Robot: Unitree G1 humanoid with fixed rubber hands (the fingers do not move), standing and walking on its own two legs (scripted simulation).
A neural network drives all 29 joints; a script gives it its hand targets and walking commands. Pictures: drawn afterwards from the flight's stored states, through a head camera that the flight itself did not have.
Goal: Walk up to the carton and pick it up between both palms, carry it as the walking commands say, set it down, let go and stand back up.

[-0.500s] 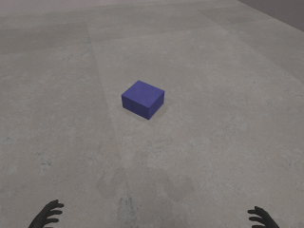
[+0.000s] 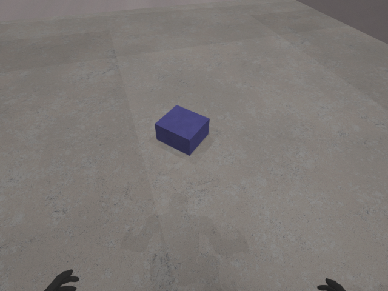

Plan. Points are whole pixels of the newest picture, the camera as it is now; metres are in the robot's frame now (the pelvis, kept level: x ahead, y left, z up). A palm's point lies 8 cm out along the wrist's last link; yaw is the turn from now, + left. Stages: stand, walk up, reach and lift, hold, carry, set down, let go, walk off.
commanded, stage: stand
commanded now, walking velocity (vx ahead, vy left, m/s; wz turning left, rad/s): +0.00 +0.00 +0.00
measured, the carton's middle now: (182, 129) +1.32 +0.11 -0.69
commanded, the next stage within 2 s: walk up in 1.32 s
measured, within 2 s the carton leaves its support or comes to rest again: neither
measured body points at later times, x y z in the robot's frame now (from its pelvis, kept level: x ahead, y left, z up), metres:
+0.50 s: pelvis +0.00 +0.00 +0.01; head +0.00 +0.00 +0.46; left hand +0.11 +0.31 -0.10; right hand +0.11 -0.31 -0.10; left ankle +0.01 +0.12 -0.73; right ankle +0.01 -0.12 -0.73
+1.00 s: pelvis +0.00 +0.00 +0.01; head +0.01 +0.00 +0.46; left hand +0.11 +0.32 -0.10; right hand +0.11 -0.32 -0.10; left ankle +0.01 +0.12 -0.73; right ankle +0.01 -0.12 -0.73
